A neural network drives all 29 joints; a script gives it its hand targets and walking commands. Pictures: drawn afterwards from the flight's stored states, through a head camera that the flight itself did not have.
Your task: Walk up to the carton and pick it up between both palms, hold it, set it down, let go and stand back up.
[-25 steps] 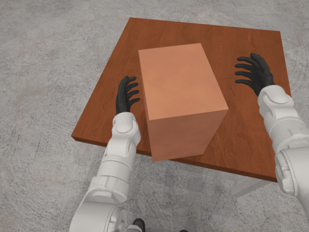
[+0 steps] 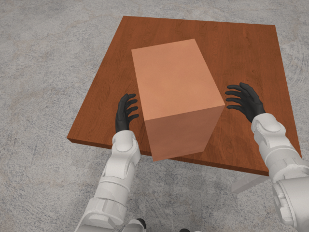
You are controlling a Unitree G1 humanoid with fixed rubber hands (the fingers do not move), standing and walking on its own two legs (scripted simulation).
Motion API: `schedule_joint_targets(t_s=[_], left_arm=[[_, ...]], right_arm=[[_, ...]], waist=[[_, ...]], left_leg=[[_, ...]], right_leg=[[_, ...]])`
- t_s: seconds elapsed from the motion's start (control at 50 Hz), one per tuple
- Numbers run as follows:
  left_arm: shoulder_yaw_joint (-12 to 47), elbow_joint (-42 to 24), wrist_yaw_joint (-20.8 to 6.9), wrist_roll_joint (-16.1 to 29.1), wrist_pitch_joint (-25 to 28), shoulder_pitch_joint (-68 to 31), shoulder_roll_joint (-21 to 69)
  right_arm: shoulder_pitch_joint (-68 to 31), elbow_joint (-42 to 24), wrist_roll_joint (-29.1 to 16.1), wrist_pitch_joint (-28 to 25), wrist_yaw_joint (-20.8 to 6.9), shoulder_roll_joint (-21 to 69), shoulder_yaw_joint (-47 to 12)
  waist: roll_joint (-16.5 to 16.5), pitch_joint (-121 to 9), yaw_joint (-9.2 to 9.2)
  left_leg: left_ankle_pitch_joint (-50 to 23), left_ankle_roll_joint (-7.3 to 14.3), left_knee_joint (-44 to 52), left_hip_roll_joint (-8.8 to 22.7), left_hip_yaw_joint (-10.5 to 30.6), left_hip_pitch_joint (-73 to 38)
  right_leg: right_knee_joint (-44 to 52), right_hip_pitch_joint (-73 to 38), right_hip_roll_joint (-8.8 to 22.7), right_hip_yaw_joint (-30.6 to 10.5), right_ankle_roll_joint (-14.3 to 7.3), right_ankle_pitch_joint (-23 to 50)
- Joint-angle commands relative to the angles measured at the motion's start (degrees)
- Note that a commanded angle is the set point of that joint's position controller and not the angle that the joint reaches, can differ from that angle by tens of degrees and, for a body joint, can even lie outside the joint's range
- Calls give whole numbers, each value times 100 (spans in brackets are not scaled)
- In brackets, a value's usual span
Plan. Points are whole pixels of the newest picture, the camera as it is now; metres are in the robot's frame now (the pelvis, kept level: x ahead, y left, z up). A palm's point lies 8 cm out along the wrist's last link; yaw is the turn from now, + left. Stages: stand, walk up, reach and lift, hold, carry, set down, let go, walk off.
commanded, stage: set down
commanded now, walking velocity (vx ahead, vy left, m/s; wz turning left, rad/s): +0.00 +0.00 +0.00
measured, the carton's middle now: (171, 106) +0.48 +0.02 -0.04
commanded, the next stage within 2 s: none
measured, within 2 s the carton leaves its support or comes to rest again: neither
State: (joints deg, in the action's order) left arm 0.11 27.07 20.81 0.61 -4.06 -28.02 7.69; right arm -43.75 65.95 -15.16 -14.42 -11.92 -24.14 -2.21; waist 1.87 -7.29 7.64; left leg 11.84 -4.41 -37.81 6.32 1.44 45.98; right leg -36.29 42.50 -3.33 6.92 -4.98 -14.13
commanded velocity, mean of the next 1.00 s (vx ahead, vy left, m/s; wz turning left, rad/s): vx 0.00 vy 0.00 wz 0.00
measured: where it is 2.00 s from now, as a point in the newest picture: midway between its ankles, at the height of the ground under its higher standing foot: outside the picture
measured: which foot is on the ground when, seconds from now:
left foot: down 0.00-1.00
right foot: down 0.00-1.00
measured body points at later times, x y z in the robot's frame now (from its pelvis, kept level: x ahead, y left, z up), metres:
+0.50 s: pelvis +0.01 -0.01 +0.01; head +0.12 -0.02 +0.45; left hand +0.35 +0.13 +0.01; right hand +0.40 -0.23 -0.01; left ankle +0.05 +0.17 -0.71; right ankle +0.02 -0.07 -0.71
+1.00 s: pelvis +0.02 -0.01 +0.01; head +0.12 +0.00 +0.45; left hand +0.31 +0.13 -0.01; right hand +0.34 -0.27 -0.02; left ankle +0.05 +0.17 -0.71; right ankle +0.02 -0.07 -0.71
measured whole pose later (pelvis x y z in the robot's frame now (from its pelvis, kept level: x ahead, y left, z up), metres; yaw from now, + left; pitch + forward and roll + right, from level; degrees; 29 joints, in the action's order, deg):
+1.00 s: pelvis +0.02 -0.01 +0.01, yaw -2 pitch +13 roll +0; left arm 3.3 19.1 18.1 -3.5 10.0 -1.7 7.2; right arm -20.7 65.5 -26.8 -34.1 -17.6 -26.4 -10.7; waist -1.0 -1.7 4.0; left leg 13.3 -5.1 -33.1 5.2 2.0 33.0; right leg -34.4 32.0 -4.3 2.5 -5.0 -15.8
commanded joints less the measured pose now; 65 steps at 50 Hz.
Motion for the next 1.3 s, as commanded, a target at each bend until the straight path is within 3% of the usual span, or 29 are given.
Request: schedule_joint_targets(t_s=[0.0,0.06,0.12,0.18,0.2,0.26,0.34,0.38,0.4,0.48,0.54,0.64,0.68,0.72,0.74,0.76,0.8,0.86,0.88,0.9,0.94,1.0,1.02,1.04,1.12,1.16,1.2,1.22,1.28], left_arm=[[251,-1233,-146,-84,396,-1332,202],[215,-1527,-215,-229,524,-726,195],[151,-1486,-279,-384,672,-743,144],[13,-1651,-332,-488,776,-374,136],[69,-1954,-347,-503,818,24,161],[9,-1679,-349,-587,933,-248,150],[118,-1883,-327,-381,1056,137,160],[102,-1609,-286,-354,1122,-122,67],[167,-1634,-275,-283,1118,109,128],[129,-1703,-308,-310,1186,699,232],[13,-1638,-355,-304,1302,723,203],[297,-1614,-346,-299,1348,1055,386],[274,-1371,-324,-367,1393,1138,273],[370,-1491,-332,-335,1421,1286,327],[224,-1362,-330,-418,1475,1172,249],[213,-1551,-338,-404,1534,1187,200],[319,-1553,-298,-373,1614,1176,160],[447,-2021,-259,-426,1682,1537,299],[458,-1783,-278,-446,1663,1876,343],[369,-1749,-267,-567,1708,1596,295],[580,-1922,-252,-489,1725,1810,389],[564,-1881,-265,-492,1771,2232,332],[454,-1799,-254,-503,1784,2167,293],[585,-1865,-275,-408,1772,2426,375],[547,-2044,-291,-387,1887,2799,383],[549,-1843,-330,-342,1890,2735,374],[443,-1777,-331,-381,1914,2839,312],[369,-1678,-302,-388,1957,2517,159],[482,-1942,-274,-340,2039,2914,229]], right_arm=[[-2158,-1110,-199,-595,18,-1343,61],[-1493,-1186,-361,-782,-24,-1278,-45],[-1471,-1124,-480,-943,-72,-1158,-198],[-1101,-1122,-623,-1058,-101,-1114,-334],[-674,-1296,-654,-1156,-98,-1133,-337],[-919,-1098,-672,-1249,-112,-1147,-367],[-459,-1282,-676,-1383,-149,-1289,-332],[-782,-1301,-686,-1396,-156,-1218,-309],[-515,-1326,-719,-1400,-154,-1237,-286],[-103,-1399,-701,-1561,-121,-1484,-284],[-101,-1579,-770,-1677,-157,-1304,-453],[409,-1048,-942,-1782,-322,-1460,-442],[498,-740,-1011,-1813,-426,-1449,-499],[644,-696,-1109,-1870,-461,-1492,-528],[499,-809,-1099,-1896,-458,-1284,-640],[604,-863,-1117,-1968,-474,-1385,-663],[460,-859,-1210,-2054,-514,-1409,-601],[927,-772,-1235,-2214,-519,-1471,-522],[1279,-590,-1269,-2208,-542,-1533,-514],[1005,-577,-1282,-2239,-518,-1407,-612],[1294,-469,-1266,-2305,-563,-1556,-542],[1635,-535,-1231,-2428,-579,-1584,-470],[1451,-653,-1196,-2445,-582,-1550,-520],[1656,-678,-1224,-2510,-595,-1695,-409],[2112,-785,-1214,-2637,-609,-1784,-415],[2180,-693,-1245,-2639,-637,-1825,-482],[2236,-871,-1217,-2640,-664,-1711,-601],[1910,-985,-1282,-2625,-678,-1633,-675],[2524,-857,-1352,-2706,-756,-1715,-652]], waist=[[-1157,-3501,-297],[-1121,-3479,-420],[-983,-3240,-242],[-959,-3180,-230],[-865,-3358,-339],[-763,-2952,-284],[-878,-2865,-431],[-939,-2789,-305],[-963,-2732,-378],[-1251,-2691,-492],[-1392,-2681,-378],[-1112,-2382,-539],[-959,-2093,-408],[-1052,-1991,-493],[-1046,-2130,-336],[-1072,-2114,-418],[-928,-2032,-312],[-758,-2169,-420],[-787,-1889,-481],[-707,-2007,-332],[-619,-1996,-494],[-750,-1848,-565],[-796,-1917,-426],[-929,-1901,-602],[-1111,-1752,-634],[-1271,-1620,-718],[-1405,-1410,-657],[-1380,-1351,-485],[-1262,-1349,-592]], left_leg=[[-1711,363,102,-290,-74,-1291],[-1975,378,129,-293,-44,-1254],[-1702,387,277,-318,-89,-1215],[-1933,383,295,-345,-93,-1089],[-2165,383,323,-335,-60,-1309],[-1727,374,396,-358,-105,-1231],[-1565,405,445,-332,-103,-1441],[-1295,423,432,-376,-176,-1342],[-1335,403,444,-356,-107,-1361],[-1559,431,484,-362,-40,-1399],[-1684,454,475,-366,-76,-1312],[-1589,446,515,-325,-25,-1776],[-1525,430,516,-337,-57,-1975],[-1398,461,520,-313,-20,-1950],[-1370,457,510,-341,-62,-1794],[-1375,488,452,-355,-73,-1768],[-1427,463,473,-395,-83,-1812],[-1583,426,470,-378,-39,-2179],[-1579,414,491,-352,8,-2229],[-1499,424,463,-366,-78,-2153],[-1423,425,447,-342,-80,-2257],[-1517,437,453,-354,-39,-2358],[-1463,466,445,-390,-81,-2162],[-1553,465,459,-383,4,-2148],[-1637,468,453,-404,-8,-2106],[-1284,503,428,-409,-10,-2038],[-1081,544,416,-422,-60,-1813],[-997,568,450,-447,-82,-1718],[-848,540,343,-452,-97,-1739]], right_leg=[[270,-2805,54,-798,290,1982],[168,-3275,131,-916,374,2657],[312,-3219,252,-1099,408,2400],[256,-3504,316,-1188,451,2775],[273,-3762,307,-1174,451,3031],[402,-3448,402,-1267,423,2318],[550,-3360,360,-1141,357,1681],[554,-3064,339,-1154,331,1335],[587,-3186,354,-1179,308,1315],[527,-3523,397,-1265,418,2157],[453,-3691,387,-1278,432,2305],[589,-3221,249,-1125,276,1751],[639,-2946,196,-1077,191,1466],[647,-2942,218,-1140,205,1487],[658,-3042,251,-1235,215,1498],[583,-3164,288,-1270,246,1657],[569,-3023,271,-1240,229,1585],[596,-3037,262,-1177,189,1779],[610,-2994,219,-1121,163,1729],[619,-2903,256,-1224,154,1665],[595,-2754,233,-1108,107,1664],[566,-2753,162,-1021,109,1734],[561,-2821,214,-1107,111,1757],[553,-2924,185,-1032,126,1921],[490,-3078,179,-1030,160,2171],[593,-2967,260,-1147,162,1633],[562,-3086,313,-1282,173,1366],[576,-3031,383,-1410,210,1200],[498,-2963,383,-1394,161,951]])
